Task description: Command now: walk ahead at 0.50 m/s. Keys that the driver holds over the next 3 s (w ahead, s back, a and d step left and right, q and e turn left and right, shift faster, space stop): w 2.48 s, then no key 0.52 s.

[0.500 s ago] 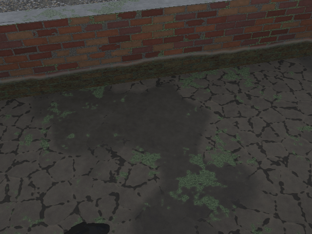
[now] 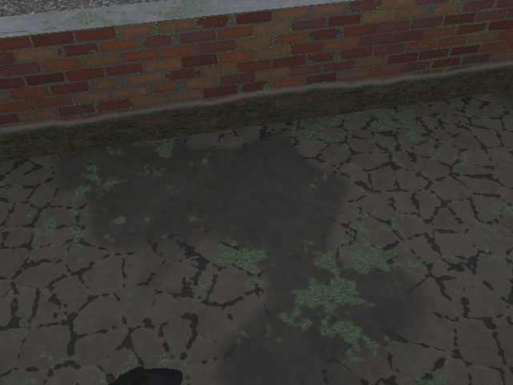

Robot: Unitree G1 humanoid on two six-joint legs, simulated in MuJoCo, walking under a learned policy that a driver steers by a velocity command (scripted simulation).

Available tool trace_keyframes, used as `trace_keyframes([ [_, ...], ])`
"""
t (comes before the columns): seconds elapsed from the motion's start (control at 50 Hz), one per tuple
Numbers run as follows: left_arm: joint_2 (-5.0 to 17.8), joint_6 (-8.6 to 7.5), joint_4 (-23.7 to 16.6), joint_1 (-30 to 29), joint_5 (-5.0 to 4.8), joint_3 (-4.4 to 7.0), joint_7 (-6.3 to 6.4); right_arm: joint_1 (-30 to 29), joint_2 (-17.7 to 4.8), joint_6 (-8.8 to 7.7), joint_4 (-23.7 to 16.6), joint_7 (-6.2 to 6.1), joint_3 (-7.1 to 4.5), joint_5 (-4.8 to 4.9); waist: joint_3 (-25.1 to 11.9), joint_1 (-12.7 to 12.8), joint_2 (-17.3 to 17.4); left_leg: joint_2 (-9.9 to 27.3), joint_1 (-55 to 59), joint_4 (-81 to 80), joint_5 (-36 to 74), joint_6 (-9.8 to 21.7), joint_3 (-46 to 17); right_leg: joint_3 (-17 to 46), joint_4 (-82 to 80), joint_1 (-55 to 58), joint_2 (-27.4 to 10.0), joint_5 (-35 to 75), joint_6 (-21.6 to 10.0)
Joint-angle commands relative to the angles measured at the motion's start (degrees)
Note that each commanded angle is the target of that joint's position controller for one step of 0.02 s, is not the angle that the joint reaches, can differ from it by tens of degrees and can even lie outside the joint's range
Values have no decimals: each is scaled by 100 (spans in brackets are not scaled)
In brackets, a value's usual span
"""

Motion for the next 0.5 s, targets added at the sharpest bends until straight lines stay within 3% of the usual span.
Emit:
trace_keyframes([
  [0.02, 372, -94, -680, -843, 15, 101, -27, -633, -373, -77, -589, -10, -86, 31, -66, 18, -55, 230, 293, -380, 1601, 47, -318, 427, -663, -501, -548, 2109, -67],
  [0.06, 339, -122, -598, -569, 68, 99, -52, -566, -401, -49, -569, -6, -118, 3, -421, 72, 22, 244, 488, -272, 1795, 59, -336, 360, -594, -394, -531, 2242, -50],
  [0.08, 398, -112, -475, -347, -27, 117, 40, -268, -339, -114, -468, -20, -114, -14, -836, -65, -85, 136, 752, -316, 711, 51, -211, 638, -838, -259, -532, 1373, -61],
  [0.1, 424, -94, -534, -567, -51, 120, 56, -325, -299, -134, -482, -16, -85, -7, -481, -109, -171, 116, 569, -388, 602, 49, -200, 703, -917, -366, -559, 1233, -83],
  [0.12, 360, -100, -690, -828, 15, 96, -28, -643, -365, -77, -581, -12, -85, 29, -69, 22, -59, 225, 289, -376, 1599, 41, -324, 424, -670, -497, -555, 2109, -72],
  [0.16, 330, -128, -608, -557, 68, 94, -53, -572, -393, -49, -561, -7, -117, 1, -425, 76, 17, 240, 484, -269, 1793, 54, -342, 356, -599, -390, -537, 2243, -55],
  [0.18, 390, -117, -483, -331, -28, 113, 40, -271, -332, -115, -458, -22, -113, -14, -838, -62, -93, 132, 748, -313, 708, 47, -218, 633, -841, -255, -539, 1374, -65],
  [0.2, 415, -98, -541, -550, -51, 116, 56, -327, -293, -134, -472, -18, -84, -7, -483, -105, -177, 112, 564, -384, 601, 45, -206, 698, -921, -362, -566, 1234, -88],
  [0.22, 352, -105, -699, -815, 16, 91, -28, -646, -359, -78, -572, -13, -84, 27, -71, 25, -62, 221, 284, -372, 1599, 37, -329, 420, -673, -493, -561, 2110, -76],
  [0.26, 322, -132, -616, -545, 68, 90, -53, -573, -386, -50, -553, -9, -115, -1, -426, 78, 13, 236, 480, -266, 1793, 49, -348, 353, -601, -387, -543, 2243, -59],
  [0.28, 382, -122, -490, -316, -28, 110, 40, -269, -327, -115, -449, -24, -111, -15, -839, -59, -99, 128, 743, -309, 708, 44, -225, 628, -842, -252, -546, 1376, -69],
  [0.3, 408, -102, -548, -534, -51, 113, 56, -325, -289, -134, -462, -20, -83, -7, -483, -102, -181, 108, 559, -380, 601, 42, -212, 694, -923, -359, -573, 1236, -92],
  [0.32, 344, -109, -706, -801, 16, 88, -27, -645, -354, -78, -564, -15, -83, 25, -71, 27, -63, 217, 279, -368, 1600, 34, -334, 417, -675, -491, -567, 2112, -80],
  [0.36, 315, -136, -624, -534, 67, 87, -52, -571, -381, -50, -546, -11, -114, -2, -426, 79, 11, 232, 475, -262, 1794, 46, -353, 349, -602, -386, -549, 2245, -63],
  [0.38, 376, -125, -495, -302, -28, 107, 40, -266, -322, -114, -440, -25, -109, -15, -837, -58, -103, 124, 737, -305, 708, 41, -231, 624, -843, -252, -553, 1379, -73],
  [0.4, 401, -106, -553, -518, -51, 110, 57, -322, -286, -133, -453, -22, -82, -8, -481, -100, -183, 103, 554, -376, 602, 39, -218, 690, -924, -360, -579, 1238, -96],
  [0.42, 337, -113, -713, -788, 16, 85, -27, -644, -350, -78, -557, -17, -82, 24, -70, 29, -63, 213, 275, -363, 1601, 30, -338, 414, -676, -491, -573, 2115, -84],
  [0.46, 309, -140, -630, -523, 67, 84, -52, -570, -377, -49, -539, -13, -112, -4, -426, 79, 10, 228, 472, -257, 1794, 43, -358, 346, -603, -387, -555, 2246, -67],
  [0.48, 370, -129, -500, -288, -29, 103, 40, -264, -319, -113, -432, -27, -107, -16, -835, -57, -105, 120, 733, -301, 708, 38, -238, 620, -844, -254, -560, 1382, -76],
  [0.5, 394, -110, -558, -502, -51, 106, 57, -320, -284, -133, -445, -23, -80, -9, -480, -98, -184, 99, 550, -371, 602, 36, -224, 686, -925, -362, -586, 1240, -99],
])
Next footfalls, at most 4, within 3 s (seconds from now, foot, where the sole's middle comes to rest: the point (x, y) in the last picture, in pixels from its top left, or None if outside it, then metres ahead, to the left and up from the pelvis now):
none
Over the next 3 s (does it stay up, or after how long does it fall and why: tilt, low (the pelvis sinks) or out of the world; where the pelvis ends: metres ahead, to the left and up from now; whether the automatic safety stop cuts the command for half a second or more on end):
stays up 0.01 -0.01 0.02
